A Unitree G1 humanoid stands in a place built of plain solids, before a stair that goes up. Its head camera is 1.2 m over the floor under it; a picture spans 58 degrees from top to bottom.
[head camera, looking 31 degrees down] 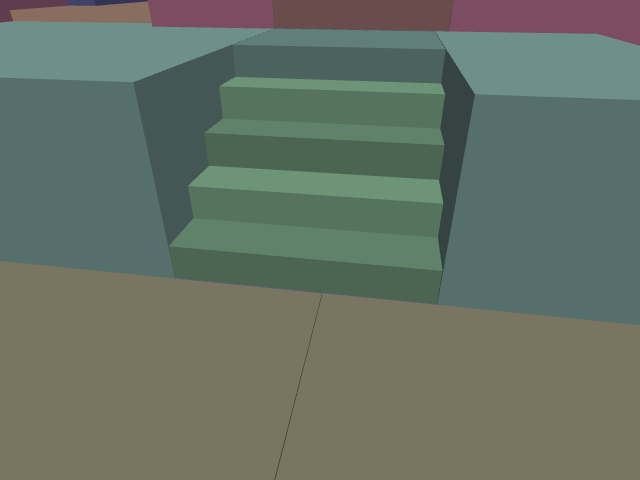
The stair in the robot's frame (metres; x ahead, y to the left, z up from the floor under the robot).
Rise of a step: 0.18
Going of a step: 0.27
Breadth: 1.20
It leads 9 degrees to the right of straight ahead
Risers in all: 5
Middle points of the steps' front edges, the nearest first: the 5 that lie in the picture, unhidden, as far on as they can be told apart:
1.55 0.09 0.18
1.82 0.04 0.35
2.09 0.00 0.53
2.35 -0.04 0.71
2.62 -0.09 0.88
